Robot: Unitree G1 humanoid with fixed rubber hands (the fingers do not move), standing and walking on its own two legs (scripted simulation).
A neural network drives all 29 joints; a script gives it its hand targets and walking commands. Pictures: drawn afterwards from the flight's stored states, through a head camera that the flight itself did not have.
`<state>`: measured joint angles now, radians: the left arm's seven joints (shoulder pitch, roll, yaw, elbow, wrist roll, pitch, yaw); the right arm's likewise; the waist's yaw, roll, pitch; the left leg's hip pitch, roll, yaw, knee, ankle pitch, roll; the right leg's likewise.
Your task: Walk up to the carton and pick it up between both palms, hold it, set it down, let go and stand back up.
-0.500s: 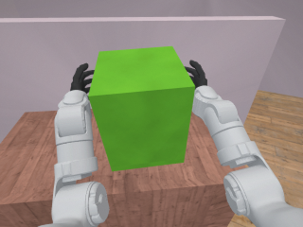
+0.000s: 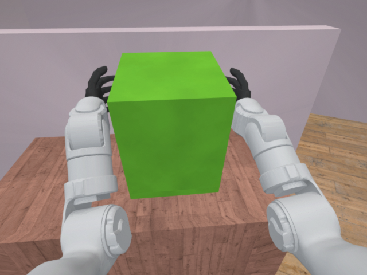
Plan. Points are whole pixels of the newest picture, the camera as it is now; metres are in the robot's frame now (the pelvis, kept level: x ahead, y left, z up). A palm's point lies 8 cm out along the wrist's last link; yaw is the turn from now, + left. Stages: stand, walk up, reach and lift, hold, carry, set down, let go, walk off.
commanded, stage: hold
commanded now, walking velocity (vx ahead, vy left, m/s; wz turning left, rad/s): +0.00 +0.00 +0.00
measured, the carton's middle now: (171, 124) +0.39 +0.01 +0.22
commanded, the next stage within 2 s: none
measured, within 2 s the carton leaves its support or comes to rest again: neither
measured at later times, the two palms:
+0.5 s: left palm (98, 110) +0.39 +0.16 +0.26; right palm (233, 106) +0.39 -0.13 +0.26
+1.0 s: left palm (98, 112) +0.37 +0.16 +0.26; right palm (236, 108) +0.38 -0.13 +0.25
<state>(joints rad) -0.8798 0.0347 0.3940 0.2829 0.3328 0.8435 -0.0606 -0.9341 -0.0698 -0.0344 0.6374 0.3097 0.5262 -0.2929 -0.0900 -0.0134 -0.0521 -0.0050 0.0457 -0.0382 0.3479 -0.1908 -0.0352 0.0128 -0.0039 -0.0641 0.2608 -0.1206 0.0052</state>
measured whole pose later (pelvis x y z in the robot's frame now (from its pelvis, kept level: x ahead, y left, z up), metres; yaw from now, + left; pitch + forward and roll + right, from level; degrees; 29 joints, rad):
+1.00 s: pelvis +0.01 +0.00 +0.00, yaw +0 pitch -8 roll -1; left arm -0.81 0.01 0.38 0.22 0.31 0.84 -0.04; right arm -0.90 -0.08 0.00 0.60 0.34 0.54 -0.30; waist -0.09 -0.01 -0.04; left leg -0.02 0.05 -0.04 0.37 -0.21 -0.03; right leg 0.01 0.00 -0.06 0.26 -0.13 0.01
